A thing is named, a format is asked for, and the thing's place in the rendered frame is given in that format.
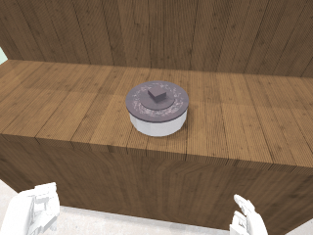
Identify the right robot hand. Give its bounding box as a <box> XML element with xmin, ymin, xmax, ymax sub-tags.
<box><xmin>229</xmin><ymin>194</ymin><xmax>268</xmax><ymax>235</ymax></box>

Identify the knob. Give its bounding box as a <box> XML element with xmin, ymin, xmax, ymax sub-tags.
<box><xmin>148</xmin><ymin>86</ymin><xmax>166</xmax><ymax>101</ymax></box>

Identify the left robot hand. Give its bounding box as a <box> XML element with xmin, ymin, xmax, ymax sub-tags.
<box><xmin>0</xmin><ymin>182</ymin><xmax>60</xmax><ymax>235</ymax></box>

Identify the table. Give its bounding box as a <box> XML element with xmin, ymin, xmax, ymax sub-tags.
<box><xmin>0</xmin><ymin>0</ymin><xmax>313</xmax><ymax>235</ymax></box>

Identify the lid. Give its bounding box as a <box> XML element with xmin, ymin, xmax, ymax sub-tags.
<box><xmin>125</xmin><ymin>80</ymin><xmax>189</xmax><ymax>123</ymax></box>

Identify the pot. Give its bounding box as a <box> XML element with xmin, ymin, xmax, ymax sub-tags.
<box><xmin>129</xmin><ymin>109</ymin><xmax>188</xmax><ymax>137</ymax></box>

